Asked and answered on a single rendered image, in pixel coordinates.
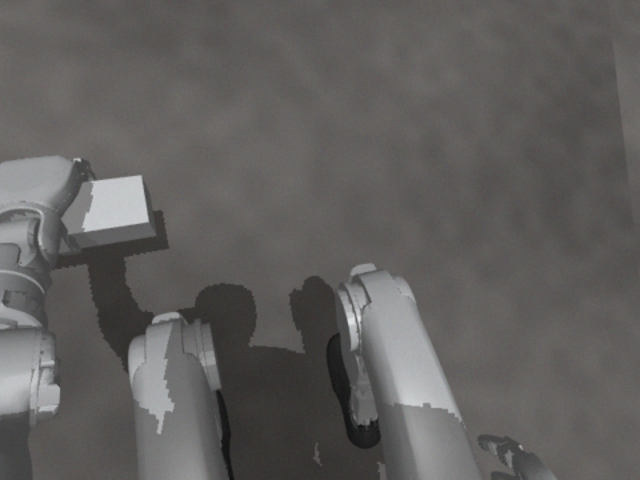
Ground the right robot hand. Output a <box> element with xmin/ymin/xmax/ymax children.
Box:
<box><xmin>477</xmin><ymin>435</ymin><xmax>558</xmax><ymax>480</ymax></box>

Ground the carton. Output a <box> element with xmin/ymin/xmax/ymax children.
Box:
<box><xmin>61</xmin><ymin>175</ymin><xmax>157</xmax><ymax>248</ymax></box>

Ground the left robot foot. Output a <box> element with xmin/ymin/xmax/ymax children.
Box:
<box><xmin>216</xmin><ymin>390</ymin><xmax>234</xmax><ymax>480</ymax></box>

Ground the left robot hand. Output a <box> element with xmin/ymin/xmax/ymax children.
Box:
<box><xmin>0</xmin><ymin>155</ymin><xmax>97</xmax><ymax>255</ymax></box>

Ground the left robot arm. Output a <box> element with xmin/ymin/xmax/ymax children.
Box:
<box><xmin>0</xmin><ymin>202</ymin><xmax>63</xmax><ymax>480</ymax></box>

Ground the right robot foot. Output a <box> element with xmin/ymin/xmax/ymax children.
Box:
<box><xmin>326</xmin><ymin>333</ymin><xmax>381</xmax><ymax>449</ymax></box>

